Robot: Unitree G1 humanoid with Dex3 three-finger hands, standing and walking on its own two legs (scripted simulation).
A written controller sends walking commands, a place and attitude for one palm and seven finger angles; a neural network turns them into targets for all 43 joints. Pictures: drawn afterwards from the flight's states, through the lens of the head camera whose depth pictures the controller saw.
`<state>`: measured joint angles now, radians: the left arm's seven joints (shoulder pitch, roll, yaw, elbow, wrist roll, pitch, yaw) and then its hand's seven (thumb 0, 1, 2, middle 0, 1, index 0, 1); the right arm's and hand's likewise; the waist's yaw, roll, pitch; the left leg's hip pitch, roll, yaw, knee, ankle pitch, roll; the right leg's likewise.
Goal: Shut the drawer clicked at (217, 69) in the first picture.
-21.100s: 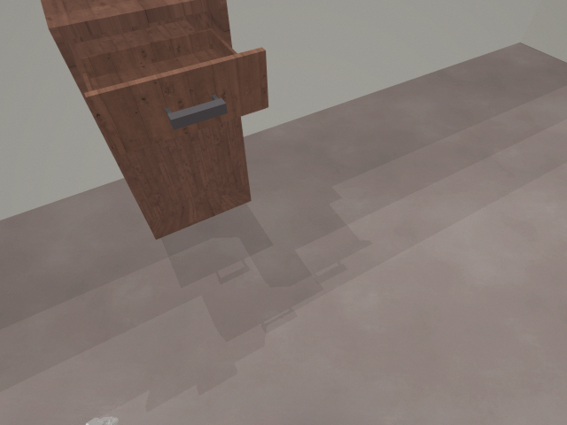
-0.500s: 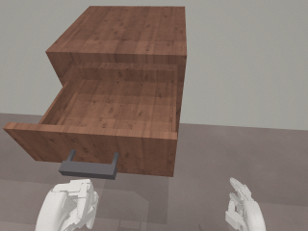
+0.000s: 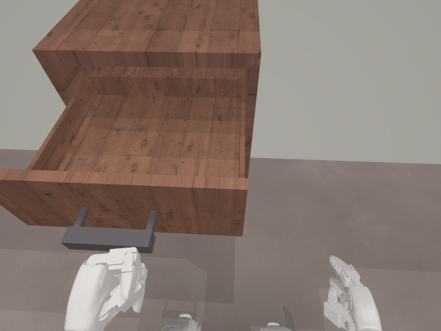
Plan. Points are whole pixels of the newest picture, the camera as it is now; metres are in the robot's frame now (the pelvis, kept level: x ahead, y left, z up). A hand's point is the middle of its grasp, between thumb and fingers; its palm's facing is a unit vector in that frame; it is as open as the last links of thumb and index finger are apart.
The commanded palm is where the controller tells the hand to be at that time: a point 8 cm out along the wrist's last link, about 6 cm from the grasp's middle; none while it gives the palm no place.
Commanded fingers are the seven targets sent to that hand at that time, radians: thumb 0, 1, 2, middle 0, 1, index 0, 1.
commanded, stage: bring the fist close to the handle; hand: left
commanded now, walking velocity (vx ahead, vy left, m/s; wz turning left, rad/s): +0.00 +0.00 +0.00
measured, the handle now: (114, 226) +0.27 +0.19 +0.07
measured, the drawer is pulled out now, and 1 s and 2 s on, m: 0.29 0.28 0.15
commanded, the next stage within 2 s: push the drawer shut in 0.44 s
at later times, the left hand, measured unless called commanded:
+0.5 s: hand (136, 286) +0.18 +0.13 +0.07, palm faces -0.03 -1.00 -0.04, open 3.3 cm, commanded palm +0.15 +0.19 +0.08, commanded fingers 0.00 0.90 0.90 -1.40 -1.60 -1.40 -1.60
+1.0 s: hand (135, 273) +0.20 +0.14 +0.07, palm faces -0.05 -1.00 -0.05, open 3.0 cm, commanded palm +0.20 +0.19 +0.08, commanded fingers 0.00 0.90 0.90 -1.40 -1.60 -1.40 -1.60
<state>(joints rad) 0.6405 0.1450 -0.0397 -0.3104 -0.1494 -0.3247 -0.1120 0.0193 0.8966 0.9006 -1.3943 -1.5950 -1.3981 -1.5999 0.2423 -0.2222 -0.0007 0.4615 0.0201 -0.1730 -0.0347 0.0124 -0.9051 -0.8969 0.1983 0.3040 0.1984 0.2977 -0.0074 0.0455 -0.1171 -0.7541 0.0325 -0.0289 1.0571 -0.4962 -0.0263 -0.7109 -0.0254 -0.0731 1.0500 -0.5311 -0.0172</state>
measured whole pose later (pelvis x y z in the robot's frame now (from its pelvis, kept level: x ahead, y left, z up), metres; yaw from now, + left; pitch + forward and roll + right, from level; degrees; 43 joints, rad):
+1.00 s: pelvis -0.01 +0.01 -0.01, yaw +1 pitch +12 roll -2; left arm 0.48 0.19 -0.03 -0.23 -0.16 -0.32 -0.09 -0.01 0.80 0.93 -1.40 -1.60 -1.40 -1.60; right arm 0.24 -0.24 0.03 0.46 0.02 -0.14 -0.04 0.01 -0.90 -0.90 0.20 0.30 0.20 0.30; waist -0.01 0.05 -0.12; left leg -0.82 0.03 -0.05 1.11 -0.50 -0.02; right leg -0.76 -0.03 -0.09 1.08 -0.53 -0.01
